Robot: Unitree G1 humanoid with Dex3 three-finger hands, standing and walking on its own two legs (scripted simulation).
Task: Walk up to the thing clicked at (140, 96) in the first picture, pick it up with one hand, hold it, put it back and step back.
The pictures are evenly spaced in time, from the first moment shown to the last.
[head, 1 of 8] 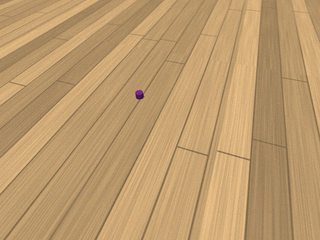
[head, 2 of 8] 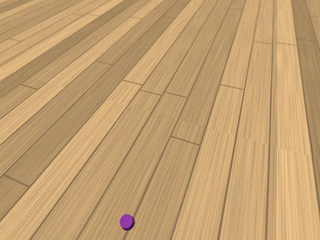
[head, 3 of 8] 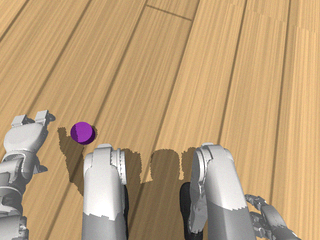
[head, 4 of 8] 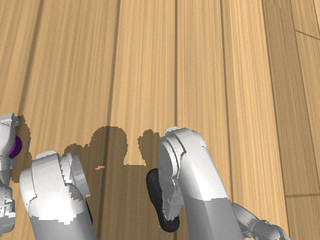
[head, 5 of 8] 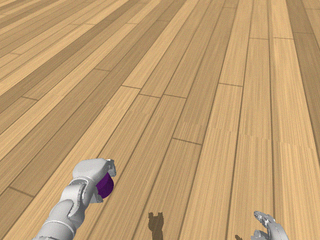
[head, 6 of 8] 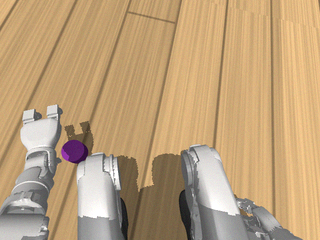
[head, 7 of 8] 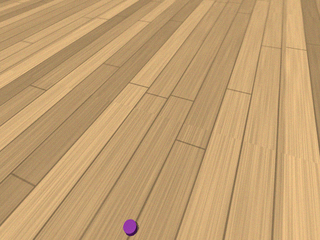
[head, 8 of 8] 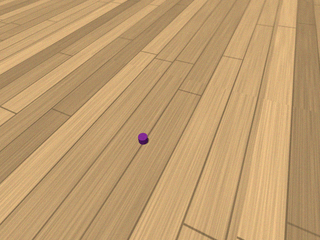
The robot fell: no
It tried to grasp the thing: yes
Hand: left
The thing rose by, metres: 0.69
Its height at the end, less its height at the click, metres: +0.00
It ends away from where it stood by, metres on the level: 0.01
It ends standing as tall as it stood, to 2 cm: yes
